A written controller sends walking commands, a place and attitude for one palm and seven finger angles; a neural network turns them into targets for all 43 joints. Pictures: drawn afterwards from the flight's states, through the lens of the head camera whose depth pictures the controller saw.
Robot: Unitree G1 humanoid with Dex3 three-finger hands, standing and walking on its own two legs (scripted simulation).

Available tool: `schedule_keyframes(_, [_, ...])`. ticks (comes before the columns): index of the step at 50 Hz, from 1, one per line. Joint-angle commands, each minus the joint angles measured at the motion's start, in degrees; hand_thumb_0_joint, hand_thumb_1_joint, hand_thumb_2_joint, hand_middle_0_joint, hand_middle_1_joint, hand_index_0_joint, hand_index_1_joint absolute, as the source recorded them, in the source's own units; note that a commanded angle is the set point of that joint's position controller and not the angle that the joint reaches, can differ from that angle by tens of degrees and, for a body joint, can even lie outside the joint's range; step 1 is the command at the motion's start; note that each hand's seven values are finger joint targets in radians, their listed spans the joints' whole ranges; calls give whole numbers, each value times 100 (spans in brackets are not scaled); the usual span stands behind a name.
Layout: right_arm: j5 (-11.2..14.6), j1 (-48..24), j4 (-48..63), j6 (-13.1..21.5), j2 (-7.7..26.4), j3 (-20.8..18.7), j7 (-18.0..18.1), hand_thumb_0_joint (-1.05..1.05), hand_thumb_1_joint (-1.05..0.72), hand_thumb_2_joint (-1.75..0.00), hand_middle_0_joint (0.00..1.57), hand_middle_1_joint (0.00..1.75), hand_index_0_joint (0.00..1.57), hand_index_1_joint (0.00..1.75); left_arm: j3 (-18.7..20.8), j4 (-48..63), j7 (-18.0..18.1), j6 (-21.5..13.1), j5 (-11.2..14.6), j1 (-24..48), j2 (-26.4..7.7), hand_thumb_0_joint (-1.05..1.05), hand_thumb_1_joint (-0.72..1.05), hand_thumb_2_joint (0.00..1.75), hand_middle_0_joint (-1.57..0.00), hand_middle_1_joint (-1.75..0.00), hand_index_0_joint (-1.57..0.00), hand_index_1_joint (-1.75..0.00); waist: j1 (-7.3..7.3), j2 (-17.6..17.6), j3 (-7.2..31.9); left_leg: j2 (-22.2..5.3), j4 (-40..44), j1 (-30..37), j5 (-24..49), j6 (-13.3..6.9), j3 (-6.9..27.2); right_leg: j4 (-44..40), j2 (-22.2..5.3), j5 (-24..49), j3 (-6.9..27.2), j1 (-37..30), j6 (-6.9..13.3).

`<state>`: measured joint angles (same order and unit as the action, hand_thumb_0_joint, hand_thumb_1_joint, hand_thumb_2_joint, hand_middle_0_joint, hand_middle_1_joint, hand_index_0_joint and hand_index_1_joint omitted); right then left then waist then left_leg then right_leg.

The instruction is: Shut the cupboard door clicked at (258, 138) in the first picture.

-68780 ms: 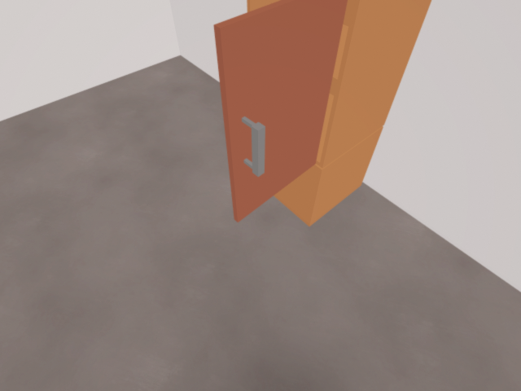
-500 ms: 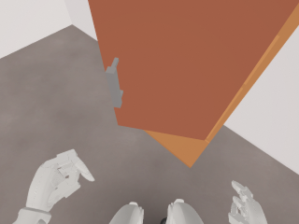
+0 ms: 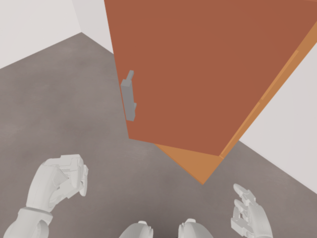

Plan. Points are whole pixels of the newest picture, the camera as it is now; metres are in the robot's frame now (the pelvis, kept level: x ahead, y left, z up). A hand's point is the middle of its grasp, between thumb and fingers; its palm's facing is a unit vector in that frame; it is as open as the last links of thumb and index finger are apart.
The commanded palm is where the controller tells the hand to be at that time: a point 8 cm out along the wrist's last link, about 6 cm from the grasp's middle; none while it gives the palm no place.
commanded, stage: raise the hand and make a fist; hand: left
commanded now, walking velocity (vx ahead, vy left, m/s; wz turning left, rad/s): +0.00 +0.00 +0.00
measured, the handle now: (130, 96) +0.47 +0.12 +0.05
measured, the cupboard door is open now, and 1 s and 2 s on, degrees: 31 31 31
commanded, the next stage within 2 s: bring the fist close to the handle in 0.38 s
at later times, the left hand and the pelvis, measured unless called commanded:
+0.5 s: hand (81, 187) +0.22 +0.19 +0.04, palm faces -0.11 -0.99 -0.03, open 3.1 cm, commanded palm +0.20 +0.24 +0.05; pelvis +0.00 +0.01 +0.00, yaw +0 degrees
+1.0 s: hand (108, 153) +0.29 +0.15 +0.06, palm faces -0.10 -1.00 -0.02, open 3.1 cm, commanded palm +0.28 +0.19 +0.05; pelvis +0.01 +0.00 +0.00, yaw +0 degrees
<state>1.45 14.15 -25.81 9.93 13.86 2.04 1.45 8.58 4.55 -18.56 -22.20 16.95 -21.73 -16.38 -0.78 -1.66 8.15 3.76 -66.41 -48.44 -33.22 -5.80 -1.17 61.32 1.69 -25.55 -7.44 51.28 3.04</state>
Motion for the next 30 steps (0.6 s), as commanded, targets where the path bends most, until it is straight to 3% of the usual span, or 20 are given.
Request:
schedule_keyframes(1, [61, -117, 791, 258, 891, -410, 11, 0, -90, -90, 20, 30, 20, 30, 261, 457, -60, -210, 88, 31, -421, 0, 90, 90, -130, -150, -130, -150, 158, -71, 901, -363, 1299, 471, 2196, 773, 832, -608, 17, 892, 381, -986, -39])
schedule_keyframes(5, [122, -123, 927, 274, 964, -449, 27, 0, -90, -90, 20, 30, 20, 30, 188, 405, -270, 19, 86, 197, -478, 0, 90, 90, -130, -150, -130, -150, 196, 256, 1017, -320, 1337, 279, 1546, 660, 756, -814, -45, 527, 492, -1149, -91])
schedule_keyframes(8, [75, -131, 950, 351, 925, -442, 56, 0, -90, -90, 20, 30, 20, 30, 535, 1053, -206, -194, 174, 431, -833, 0, 90, 90, -130, -150, -130, -150, 37, -114, 1529, -310, 1337, 597, 2147, 724, 772, -682, -38, 942, 508, -1409, -42])
schedule_keyframes(10, [60, -141, 907, 412, 852, -437, 44, 0, -90, -90, 20, 30, 20, 30, 618, 1354, -62, -428, 216, 341, -839, 0, 90, 90, -130, -150, -130, -150, -15, -282, 1639, -320, 1321, 760, 2370, 758, 758, -634, -26, 1062, 512, -1406, -36])
schedule_keyframes(11, [31, -126, 857, 417, 865, -426, 41, 0, -90, -90, 20, 30, 20, 30, 705, 1381, 18, -507, 204, 390, -953, 0, 90, 90, -130, -150, -130, -150, -27, -374, 1564, -342, 1311, 799, 2577, 814, 830, -537, 11, 1149, 476, -1299, 2])
schedule_keyframes(14, [29, -144, 729, 393, 850, -438, -25, 0, -90, -90, 20, 30, 20, 30, 490, 997, 152, -612, 124, 85, -622, 0, 90, 90, -130, -150, -130, -150, 65, -425, 1170, -399, 1342, 790, 2488, 859, 883, -501, -3, 931, 391, -889, -50])
schedule_keyframes(16, [27, -118, 708, 340, 910, -451, -48, 0, -90, -90, 20, 30, 20, 30, 366, 584, 116, -486, 52, 27, -512, 0, 90, 90, -130, -150, -130, -150, 129, -238, 975, -392, 1324, 569, 2274, 831, 895, -509, 11, 827, 373, -812, -39])
schedule_keyframes(20, [111, -157, 833, 298, 979, -485, -46, 0, -90, -90, 20, 30, 20, 30, 217, 491, -88, -195, -5, 114, -535, 0, 90, 90, -130, -150, -130, -150, 186, -38, 1061, -356, 1397, 414, 1629, 755, 867, -679, -31, 545, 439, -912, -89])
schedule_keyframes(21, [109, -136, 870, 297, 979, -482, -21, 0, -90, -90, 20, 30, 20, 30, 301, 568, -128, -162, 51, 209, -622, 0, 90, 90, -130, -150, -130, -150, 157, 25, 1122, -344, 1390, 434, 1788, 760, 881, -654, -11, 659, 441, -1042, -55])
schedule_keyframes(24, [102, -170, 905, 352, 922, -469, 10, 0, -90, -90, 20, 30, 20, 30, 487, 1195, -76, -290, 128, 355, -806, 0, 90, 90, -130, -150, -130, -150, 73, -233, 1515, -358, 1422, 782, 2086, 788, 912, -648, -19, 823, 463, -1177, -70])
schedule_keyframes(25, [89, -187, 876, 382, 908, -447, 18, 0, -90, -90, 20, 30, 20, 30, 368, 1387, -28, -392, 122, 533, -723, 0, 90, 90, -130, -150, -130, -150, 120, -279, 1531, -376, 1393, 877, 2201, 787, 929, -617, -20, 876, 455, -1127, -74])
schedule_keyframes(26, [61, -171, 835, 391, 912, -434, 30, 0, -90, -90, 20, 30, 20, 30, 372, 1479, 53, -459, 133, 676, -744, 0, 90, 90, -130, -150, -130, -150, 120, -398, 1494, -403, 1366, 932, 2332, 824, 1007, -520, 9, 927, 454, -991, -54])
schedule_keyframes(27, [40, -176, 775, 404, 882, -405, 18, 0, -90, -90, 20, 30, 20, 30, 156, 1386, 98, -507, 111, 780, -517, 0, 90, 90, -130, -150, -130, -150, 197, -385, 1374, -415, 1356, 960, 2263, 835, 1035, -499, -1, 860, 421, -819, -75])
schedule_keyframes(30, [24, -172, 613, 388, 934, -408, 5, 0, -90, -90, 20, 30, 20, 30, 41, 736, 257, -559, -24, 919, -362, 0, 90, 90, -130, -150, -130, -150, 321, -189, 919, -435, 1331, 579, 1519, 834, 1115, -398, -14, 493, 384, -355, -108])
